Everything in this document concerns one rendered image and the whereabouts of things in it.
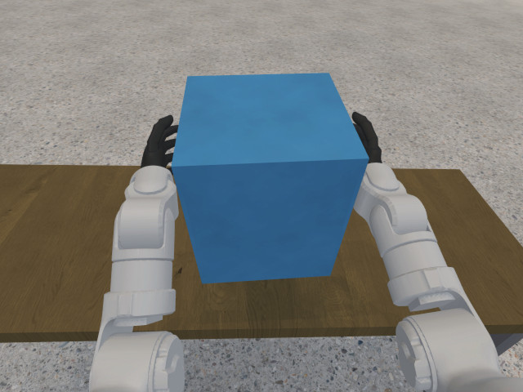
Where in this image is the right robot hand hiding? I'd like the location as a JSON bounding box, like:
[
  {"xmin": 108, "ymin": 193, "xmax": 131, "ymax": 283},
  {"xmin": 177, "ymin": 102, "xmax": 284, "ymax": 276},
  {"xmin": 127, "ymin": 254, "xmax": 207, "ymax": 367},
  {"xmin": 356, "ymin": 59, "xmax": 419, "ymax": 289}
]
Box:
[{"xmin": 352, "ymin": 112, "xmax": 382, "ymax": 163}]

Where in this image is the robot right upper arm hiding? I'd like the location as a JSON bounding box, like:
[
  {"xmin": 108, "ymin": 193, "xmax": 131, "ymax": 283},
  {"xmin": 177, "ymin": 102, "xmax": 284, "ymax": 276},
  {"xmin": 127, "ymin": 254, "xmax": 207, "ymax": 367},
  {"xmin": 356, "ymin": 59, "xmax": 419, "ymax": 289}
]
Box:
[{"xmin": 396, "ymin": 308, "xmax": 523, "ymax": 392}]

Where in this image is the carton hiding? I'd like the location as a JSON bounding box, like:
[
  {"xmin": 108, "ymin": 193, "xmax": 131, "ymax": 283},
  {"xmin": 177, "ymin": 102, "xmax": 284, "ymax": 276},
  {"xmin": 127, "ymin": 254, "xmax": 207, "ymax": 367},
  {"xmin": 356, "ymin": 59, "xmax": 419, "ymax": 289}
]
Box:
[{"xmin": 171, "ymin": 73, "xmax": 369, "ymax": 284}]

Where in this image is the robot left forearm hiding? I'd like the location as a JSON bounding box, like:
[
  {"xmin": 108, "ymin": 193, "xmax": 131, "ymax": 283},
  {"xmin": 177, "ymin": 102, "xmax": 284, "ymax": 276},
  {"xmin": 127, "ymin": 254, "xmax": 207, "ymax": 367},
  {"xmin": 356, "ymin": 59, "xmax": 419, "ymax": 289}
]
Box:
[{"xmin": 89, "ymin": 166, "xmax": 179, "ymax": 392}]

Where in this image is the robot left upper arm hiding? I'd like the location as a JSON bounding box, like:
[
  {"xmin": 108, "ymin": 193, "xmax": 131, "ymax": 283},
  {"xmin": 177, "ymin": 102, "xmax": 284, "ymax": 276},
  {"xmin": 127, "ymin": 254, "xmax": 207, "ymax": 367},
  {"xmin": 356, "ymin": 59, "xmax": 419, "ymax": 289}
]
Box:
[{"xmin": 90, "ymin": 331, "xmax": 185, "ymax": 392}]

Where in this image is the table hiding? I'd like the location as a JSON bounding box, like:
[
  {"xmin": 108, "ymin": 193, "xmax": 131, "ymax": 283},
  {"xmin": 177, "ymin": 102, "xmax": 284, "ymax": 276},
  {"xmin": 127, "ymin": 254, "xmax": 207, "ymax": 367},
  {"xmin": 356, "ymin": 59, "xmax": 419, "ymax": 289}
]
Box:
[{"xmin": 0, "ymin": 164, "xmax": 523, "ymax": 392}]

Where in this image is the left robot hand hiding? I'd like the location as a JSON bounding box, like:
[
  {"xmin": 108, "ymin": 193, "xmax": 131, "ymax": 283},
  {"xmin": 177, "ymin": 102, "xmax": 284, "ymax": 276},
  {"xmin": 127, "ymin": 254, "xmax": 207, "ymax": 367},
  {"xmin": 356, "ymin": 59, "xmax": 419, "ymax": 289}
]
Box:
[{"xmin": 141, "ymin": 115, "xmax": 178, "ymax": 175}]

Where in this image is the robot right forearm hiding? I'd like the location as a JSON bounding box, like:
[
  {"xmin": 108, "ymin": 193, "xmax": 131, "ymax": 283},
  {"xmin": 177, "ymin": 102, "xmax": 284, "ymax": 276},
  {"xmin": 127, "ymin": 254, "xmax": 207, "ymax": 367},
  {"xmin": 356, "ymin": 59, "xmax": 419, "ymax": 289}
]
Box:
[{"xmin": 353, "ymin": 163, "xmax": 500, "ymax": 370}]

